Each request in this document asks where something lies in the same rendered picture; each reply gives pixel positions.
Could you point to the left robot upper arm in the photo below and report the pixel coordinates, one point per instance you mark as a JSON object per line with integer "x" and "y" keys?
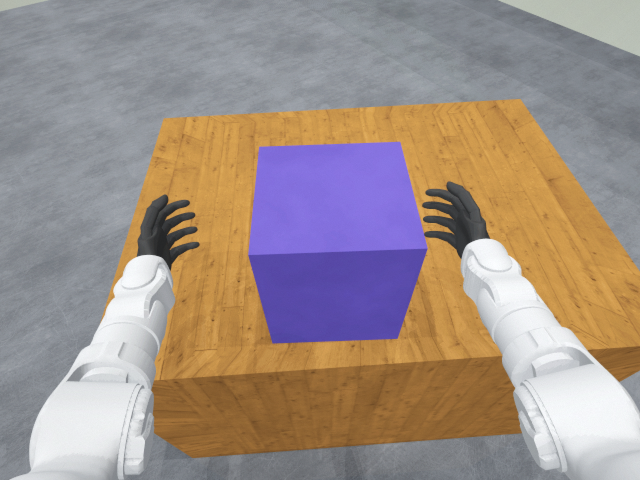
{"x": 94, "y": 431}

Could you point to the left robot hand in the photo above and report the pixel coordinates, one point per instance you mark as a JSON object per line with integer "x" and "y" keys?
{"x": 154, "y": 238}

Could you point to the robot left forearm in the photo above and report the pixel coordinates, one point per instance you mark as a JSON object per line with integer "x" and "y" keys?
{"x": 129, "y": 337}

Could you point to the robot right forearm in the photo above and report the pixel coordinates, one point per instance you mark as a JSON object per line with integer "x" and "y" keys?
{"x": 526, "y": 332}

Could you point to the pedestal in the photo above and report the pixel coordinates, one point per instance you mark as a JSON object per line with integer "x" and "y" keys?
{"x": 222, "y": 388}

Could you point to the right robot upper arm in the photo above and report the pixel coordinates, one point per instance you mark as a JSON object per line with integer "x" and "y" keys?
{"x": 578, "y": 422}

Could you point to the right robot hand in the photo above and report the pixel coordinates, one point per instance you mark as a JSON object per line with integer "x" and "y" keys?
{"x": 468, "y": 224}

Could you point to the carton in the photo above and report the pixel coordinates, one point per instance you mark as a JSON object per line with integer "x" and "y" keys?
{"x": 336, "y": 242}

